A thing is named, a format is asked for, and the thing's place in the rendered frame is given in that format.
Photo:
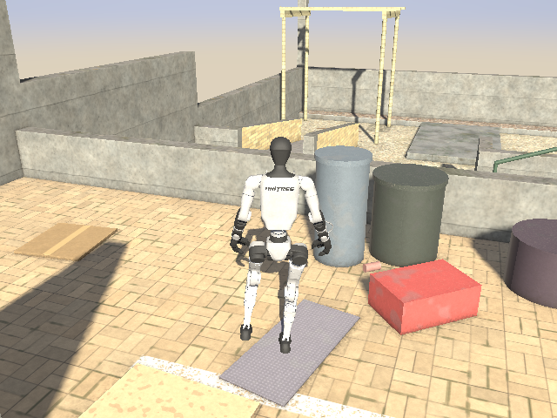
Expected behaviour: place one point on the robot left hand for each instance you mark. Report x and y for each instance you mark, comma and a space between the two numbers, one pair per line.
242, 241

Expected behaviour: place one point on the humanoid robot torso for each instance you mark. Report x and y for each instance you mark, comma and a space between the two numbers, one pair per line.
279, 198

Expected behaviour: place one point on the left robot upper arm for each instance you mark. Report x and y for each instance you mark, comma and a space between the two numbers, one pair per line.
252, 182

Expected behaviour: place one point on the humanoid robot head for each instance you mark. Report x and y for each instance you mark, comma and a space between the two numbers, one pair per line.
280, 150

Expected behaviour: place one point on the left robot forearm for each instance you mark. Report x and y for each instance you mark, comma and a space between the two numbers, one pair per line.
238, 228

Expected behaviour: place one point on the robot right hand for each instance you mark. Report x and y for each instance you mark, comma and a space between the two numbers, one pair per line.
318, 243

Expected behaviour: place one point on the right robot upper arm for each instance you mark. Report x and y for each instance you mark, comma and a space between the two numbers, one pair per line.
311, 198

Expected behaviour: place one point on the right robot forearm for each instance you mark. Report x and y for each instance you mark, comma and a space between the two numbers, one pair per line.
321, 229

